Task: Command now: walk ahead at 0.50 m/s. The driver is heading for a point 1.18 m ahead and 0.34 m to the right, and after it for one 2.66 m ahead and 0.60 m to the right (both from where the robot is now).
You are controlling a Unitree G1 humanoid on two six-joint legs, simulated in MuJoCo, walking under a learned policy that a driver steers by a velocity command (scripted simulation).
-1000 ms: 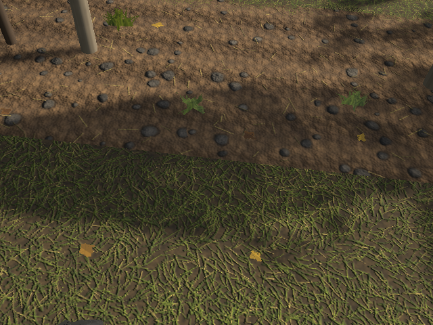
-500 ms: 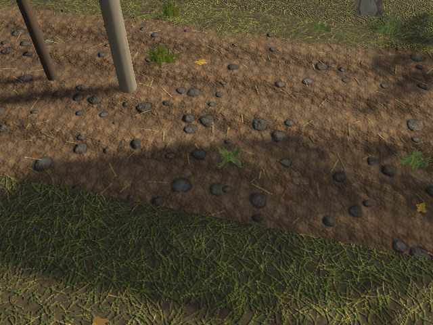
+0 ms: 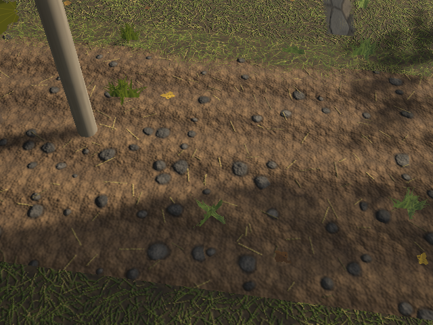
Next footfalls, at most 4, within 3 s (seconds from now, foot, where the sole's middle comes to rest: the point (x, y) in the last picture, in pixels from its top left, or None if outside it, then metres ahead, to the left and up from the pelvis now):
0.26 right None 0.32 -0.16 -0.79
0.80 left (186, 283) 0.63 0.08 -0.79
1.36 right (272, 222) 0.85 -0.23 -0.79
1.86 left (255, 148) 1.21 -0.21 -0.79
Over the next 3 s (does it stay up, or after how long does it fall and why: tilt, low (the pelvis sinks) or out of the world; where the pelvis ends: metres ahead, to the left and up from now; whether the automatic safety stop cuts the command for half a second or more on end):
stays up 1.56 -0.40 -0.01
